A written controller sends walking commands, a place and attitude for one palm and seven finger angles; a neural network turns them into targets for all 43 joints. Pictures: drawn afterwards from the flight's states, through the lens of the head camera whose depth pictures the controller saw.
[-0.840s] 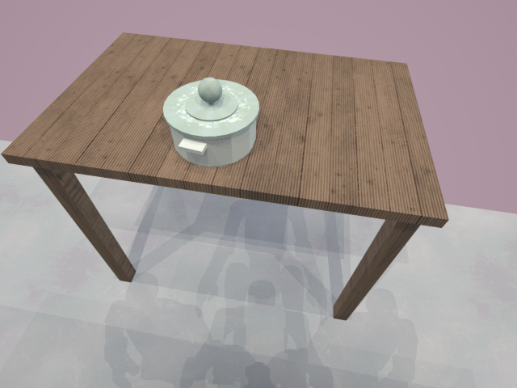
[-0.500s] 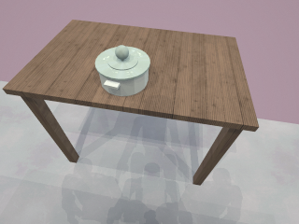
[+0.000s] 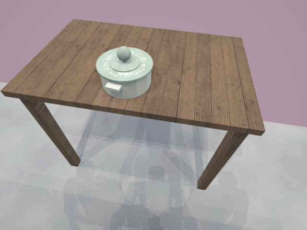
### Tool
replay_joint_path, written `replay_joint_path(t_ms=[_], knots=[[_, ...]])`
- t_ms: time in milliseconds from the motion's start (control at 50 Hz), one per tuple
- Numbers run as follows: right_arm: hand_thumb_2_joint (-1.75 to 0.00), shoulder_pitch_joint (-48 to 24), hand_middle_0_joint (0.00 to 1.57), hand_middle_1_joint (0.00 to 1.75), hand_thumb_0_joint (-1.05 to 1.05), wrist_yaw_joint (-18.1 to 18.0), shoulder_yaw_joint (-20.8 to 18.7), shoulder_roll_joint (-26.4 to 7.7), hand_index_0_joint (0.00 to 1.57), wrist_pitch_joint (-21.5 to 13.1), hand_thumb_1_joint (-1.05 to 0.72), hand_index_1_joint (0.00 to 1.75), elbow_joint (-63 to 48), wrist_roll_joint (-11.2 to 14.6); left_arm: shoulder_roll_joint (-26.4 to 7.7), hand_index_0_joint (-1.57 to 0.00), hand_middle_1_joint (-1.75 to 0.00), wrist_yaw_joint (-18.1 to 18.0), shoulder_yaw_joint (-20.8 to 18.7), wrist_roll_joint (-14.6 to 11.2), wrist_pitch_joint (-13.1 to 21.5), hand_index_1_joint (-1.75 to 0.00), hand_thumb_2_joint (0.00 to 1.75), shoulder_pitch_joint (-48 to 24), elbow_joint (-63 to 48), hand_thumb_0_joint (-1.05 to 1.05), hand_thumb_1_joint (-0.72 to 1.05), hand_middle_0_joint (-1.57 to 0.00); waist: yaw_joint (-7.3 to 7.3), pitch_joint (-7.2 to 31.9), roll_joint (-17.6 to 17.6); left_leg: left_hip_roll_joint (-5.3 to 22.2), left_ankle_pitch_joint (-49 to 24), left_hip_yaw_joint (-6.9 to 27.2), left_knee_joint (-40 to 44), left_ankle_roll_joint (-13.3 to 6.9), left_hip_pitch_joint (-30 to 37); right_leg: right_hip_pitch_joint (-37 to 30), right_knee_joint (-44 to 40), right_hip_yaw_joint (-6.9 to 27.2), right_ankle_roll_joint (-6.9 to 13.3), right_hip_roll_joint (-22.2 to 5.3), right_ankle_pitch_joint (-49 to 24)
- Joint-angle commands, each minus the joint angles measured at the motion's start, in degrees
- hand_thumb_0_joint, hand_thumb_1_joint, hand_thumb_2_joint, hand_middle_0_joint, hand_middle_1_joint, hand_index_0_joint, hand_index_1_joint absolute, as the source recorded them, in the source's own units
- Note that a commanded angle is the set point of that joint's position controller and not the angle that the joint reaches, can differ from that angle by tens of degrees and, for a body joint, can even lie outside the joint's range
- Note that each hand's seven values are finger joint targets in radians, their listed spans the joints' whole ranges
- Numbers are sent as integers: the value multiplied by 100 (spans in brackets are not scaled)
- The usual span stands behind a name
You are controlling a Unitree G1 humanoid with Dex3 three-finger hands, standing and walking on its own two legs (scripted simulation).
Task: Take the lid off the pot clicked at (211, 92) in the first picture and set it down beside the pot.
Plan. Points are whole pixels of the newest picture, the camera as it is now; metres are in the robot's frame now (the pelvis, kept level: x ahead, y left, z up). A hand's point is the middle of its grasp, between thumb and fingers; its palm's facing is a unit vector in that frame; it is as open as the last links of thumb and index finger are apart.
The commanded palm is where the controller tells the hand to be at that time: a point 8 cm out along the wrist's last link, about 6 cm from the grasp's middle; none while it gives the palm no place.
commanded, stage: turn to face it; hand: left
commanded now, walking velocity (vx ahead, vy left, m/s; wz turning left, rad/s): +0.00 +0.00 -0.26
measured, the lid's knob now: (123, 53) +0.65 +0.15 +0.10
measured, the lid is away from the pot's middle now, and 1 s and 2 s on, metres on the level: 0.00 0.00 0.00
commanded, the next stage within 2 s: take the last steps up to it in 0.08 s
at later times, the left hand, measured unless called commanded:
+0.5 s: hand out of the picture +0.05 +0.20 -0.19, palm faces -0.01 -0.98 -0.17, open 7.4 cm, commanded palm none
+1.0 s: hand (106, 184) +0.28 +0.18 -0.18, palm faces -0.06 -0.98 -0.19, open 7.4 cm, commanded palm none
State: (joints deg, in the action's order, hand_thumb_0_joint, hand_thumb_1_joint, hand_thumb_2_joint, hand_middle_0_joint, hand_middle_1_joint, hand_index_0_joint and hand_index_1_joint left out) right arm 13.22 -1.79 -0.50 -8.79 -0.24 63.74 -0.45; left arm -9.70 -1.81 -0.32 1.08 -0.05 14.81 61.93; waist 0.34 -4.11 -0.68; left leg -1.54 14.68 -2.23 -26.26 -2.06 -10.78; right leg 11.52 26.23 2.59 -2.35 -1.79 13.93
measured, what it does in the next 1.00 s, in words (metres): walks ahead: right foot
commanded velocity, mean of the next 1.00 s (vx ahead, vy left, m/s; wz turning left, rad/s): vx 0.02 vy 0.03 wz -0.05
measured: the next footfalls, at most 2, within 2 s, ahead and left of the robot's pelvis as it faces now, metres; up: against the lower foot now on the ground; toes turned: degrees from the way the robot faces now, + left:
right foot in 0.92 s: +0.25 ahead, -0.09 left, +0.00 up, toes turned -7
left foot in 1.26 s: +0.26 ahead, +0.16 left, +0.00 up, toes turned -2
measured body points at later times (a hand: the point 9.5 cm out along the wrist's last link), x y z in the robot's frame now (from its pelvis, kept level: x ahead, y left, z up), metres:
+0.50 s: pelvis +0.04 +0.02 -0.01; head +0.06 +0.04 +0.44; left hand +0.06 +0.25 -0.17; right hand +0.03 -0.23 -0.15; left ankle -0.01 +0.09 -0.74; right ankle +0.00 -0.14 -0.74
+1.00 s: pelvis +0.16 +0.02 -0.02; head +0.22 +0.02 +0.43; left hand +0.28 +0.23 -0.16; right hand +0.07 -0.18 -0.17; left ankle +0.03 +0.11 -0.68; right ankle +0.21 -0.09 -0.74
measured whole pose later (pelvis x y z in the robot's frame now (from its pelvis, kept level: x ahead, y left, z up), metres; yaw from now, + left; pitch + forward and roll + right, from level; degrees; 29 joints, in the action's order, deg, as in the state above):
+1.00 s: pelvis +0.16 +0.02 -0.02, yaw -2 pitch +0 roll +0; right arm 21.8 -3.3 -1.9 -6.0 1.0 62.5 0.5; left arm -8.0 -2.4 -1.7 1.4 1.5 6.0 53.0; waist -2.4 -7.9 0.3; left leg -2.9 34.6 -0.8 -59.6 -0.1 -15.3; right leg 22.2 35.5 -5.2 3.1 -0.9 13.3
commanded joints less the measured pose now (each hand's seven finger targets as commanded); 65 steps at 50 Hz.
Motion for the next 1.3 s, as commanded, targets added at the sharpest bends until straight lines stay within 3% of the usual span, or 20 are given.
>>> replay_joint_path(t_ms=[0, 200, 280, 360, 440, 480, 520, 560, 720, 820, 860, 880, 900, 920, 980, 1180, 1200, 1240, 1260, 1280], knots=[[-90, 296, 20, 30, 0, -40, -152, -658, 20, -101, -90, 30, -206, -18, -636, -20, -30, -16, -169, -21, 46, -30, 90, 305, -253, 0, 90, -20, -50, 56, 120, 718, -701, 597, 470, 42, 133, 381, -286, 368, 341, -283, -661], [-90, 235, 20, 30, 0, -45, -246, -737, 20, -87, -90, 30, -467, -37, -663, -20, -30, 34, -279, 10, 15, -30, 90, 370, -452, 0, 90, -20, 0, 320, 131, 778, 138, 430, 257, -16, 24, 378, -32, 605, 454, -185, -235], [-90, 252, 20, 30, 0, 40, -229, -647, 20, -54, -90, 30, -531, -82, -880, -20, -30, 67, -328, 28, 10, -30, 90, 433, -515, 0, 90, -20, 55, -217, -476, 365, 1234, 144, -194, 84, -532, 610, -790, 1389, 740, -500, 1711], [-90, 362, 20, 30, 0, 60, -217, -545, 20, -98, -90, 30, -600, -76, -1071, -20, -30, 45, -442, 1, 44, -30, 90, 576, -575, 0, 90, -20, 58, -278, -1105, 205, 862, -104, -928, 184, -900, 347, -1240, 2144, 1146, -1093, 1718], [-90, 976, 20, 30, 0, 36, -208, -631, 20, -274, -90, 30, -419, -34, -785, -20, -30, 55, -450, 0, 91, -30, 90, 216, -762, 0, 90, -20, -214, 136, -32, 513, -139, 300, 333, 8, 545, 733, 241, 856, 779, -355, -157], [-90, 1800, 20, 30, 0, -18, -309, -1058, 20, -274, -90, 30, -238, -135, -448, -20, -30, 56, -360, 43, 92, -30, 90, -231, -971, 0, 90, -20, -558, -40, 1864, 1894, -2080, 2064, 1058, -660, 1685, 2498, 2503, -528, 324, 364, 1711], [-90, 1899, 20, 30, 0, -93, -159, -695, 20, -283, -90, 30, -218, -146, -555, -20, -30, 15, -409, 41, 114, -30, 90, -369, -938, 0, 90, -20, -459, -226, 1032, 1958, -3923, 1868, 827, -940, 1502, 2805, 3641, -87, 350, 35, 1645], [-90, 1626, 20, 30, 0, -102, -152, -722, 20, -322, -90, 30, -375, -146, -418, -20, -30, 76, -412, 14, 124, -30, 90, -386, -929, 0, 90, -20, -306, -168, 347, 1841, -3967, 1543, 814, -1102, 1375, 2798, 3993, -183, 355, -126, 1394], [-90, 1877, 20, 30, 0, -198, -36, -473, 20, -415, -90, 30, -241, -127, -168, -20, -30, 181, -316, 10, 15, -30, 90, -985, -1202, 0, 90, -20, -329, -171, 558, 1420, -4569, 700, 907, -795, 1634, 3054, 3166, -616, 297, -142, 470], [-90, 1701, 20, 30, 0, -239, -129, -678, 20, -295, -90, 30, -221, -39, -251, -20, -30, 40, -270, -2, 51, -30, 90, -378, -1069, 0, 90, -20, 7, 471, 739, 1232, -6393, 374, -182, -106, 1288, 913, 1058, -902, 505, 244, -334], [-90, 1509, 20, 30, 0, -221, -249, -741, 20, -235, -90, 30, -325, 63, -653, -20, -30, -20, -381, 8, 101, -30, 90, 575, -804, 0, 90, -20, 438, 722, 457, 987, -5337, 377, -1300, 237, 439, -624, 109, -633, 761, -30, -2174], [-90, 1643, 20, 30, 0, -188, -291, -549, 20, -200, -90, 30, -377, 109, -1026, -20, -30, -98, -487, 36, 142, -30, 90, 950, -686, 0, 90, -20, 490, 1106, -332, 412, -2921, 101, -2686, 413, -691, -1627, 565, 660, 1386, -1195, -5057], [-90, 1585, 20, 30, 0, -185, -319, -430, 20, -150, -90, 30, -434, 163, -1163, -20, -30, -126, -521, -6, 170, -30, 90, 1189, -610, 0, 90, -20, 474, 1551, -804, -241, 2186, -34, -4199, 456, -1120, -1826, 368, 1802, 2295, -2444, -7409], [-90, 1372, 20, 30, 0, -215, -305, -368, 20, -60, -90, 30, -498, 115, -1063, -20, -30, -178, -454, -16, 188, -30, 90, 842, -701, 0, 90, -20, 271, 1151, -498, 3, 2514, 643, -4213, 275, -1119, -1031, 44, 1611, 2373, -2459, -6612], [-90, 1171, 20, 30, 0, -147, -299, -126, 20, 167, -90, 30, -450, 32, -736, -20, -30, -211, -424, 29, 68, -30, 90, -195, -1046, 0, 90, -20, -111, 427, -505, 294, 2015, 587, -4190, 317, -1211, 400, -324, 974, 1967, -1829, -4460], [-90, 904, 20, 30, 0, -3, -387, -299, 20, 67, -90, 30, -757, 41, -1077, -20, -30, -77, -558, 95, -57, -30, 90, -328, -1281, 0, 90, -20, -300, 1050, -1038, 54, 43, -158, -966, 452, -164, 600, 314, 371, 1033, -1043, -2682], [-90, 974, 20, 30, 0, 8, -402, -401, 20, 22, -90, 30, -736, 39, -978, -20, -30, -57, -536, 70, -91, -30, 90, -354, -1304, 0, 90, -20, -358, 1027, -783, 193, -471, -22, -248, 388, 284, 840, 596, 231, 769, -847, -1895], [-90, 563, 20, 30, 0, 12, -515, -1249, 20, -52, -90, 30, -1074, -98, -443, -20, -30, -43, -430, 5, -200, -30, 90, 13, -1387, 0, 90, -20, -242, 635, 1950, 2358, -1486, 2518, 1109, -476, -256, 1813, 2576, -463, 47, 408, 2037], [-90, 316, 20, 30, 0, 8, -493, -1385, 20, 1, -90, 30, -1236, -183, -718, -20, -30, -73, -448, 34, -270, -30, 90, -154, -1406, 0, 90, -20, -327, 417, 1409, 2623, -1099, 2850, 1293, -917, -1100, 1533, 3450, 156, 124, 336, 2006], [-90, 94, 20, 30, 0, -55, -436, -1207, 20, -36, -90, 30, -1204, -197, -749, -20, -30, -62, -517, 89, -299, -30, 90, -155, -1314, 0, 90, -20, -178, 212, 1363, 2283, -734, 2458, 1430, -775, -1233, 1734, 3874, 474, 133, 301, 1505]])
